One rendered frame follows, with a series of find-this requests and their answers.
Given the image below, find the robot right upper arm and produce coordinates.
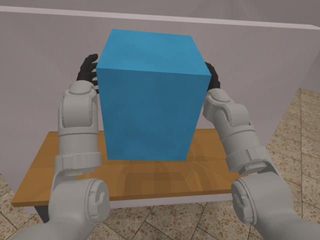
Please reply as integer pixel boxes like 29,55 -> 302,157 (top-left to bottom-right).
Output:
231,171 -> 320,240

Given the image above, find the right robot hand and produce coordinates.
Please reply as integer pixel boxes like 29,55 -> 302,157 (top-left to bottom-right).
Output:
205,62 -> 220,91

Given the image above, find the left robot hand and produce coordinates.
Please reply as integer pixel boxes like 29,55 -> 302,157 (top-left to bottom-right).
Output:
76,53 -> 99,94

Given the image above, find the table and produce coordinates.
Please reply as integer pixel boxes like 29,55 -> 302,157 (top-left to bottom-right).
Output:
11,128 -> 249,224

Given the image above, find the left robot forearm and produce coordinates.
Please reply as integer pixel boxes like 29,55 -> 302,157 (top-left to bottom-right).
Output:
48,80 -> 102,218

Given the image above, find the right robot forearm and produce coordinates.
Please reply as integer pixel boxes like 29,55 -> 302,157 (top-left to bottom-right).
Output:
202,88 -> 295,210

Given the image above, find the carton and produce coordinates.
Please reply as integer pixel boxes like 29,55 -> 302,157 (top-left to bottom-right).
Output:
96,29 -> 212,161

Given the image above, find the robot left upper arm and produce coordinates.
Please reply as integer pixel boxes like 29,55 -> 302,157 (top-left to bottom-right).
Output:
10,178 -> 111,240

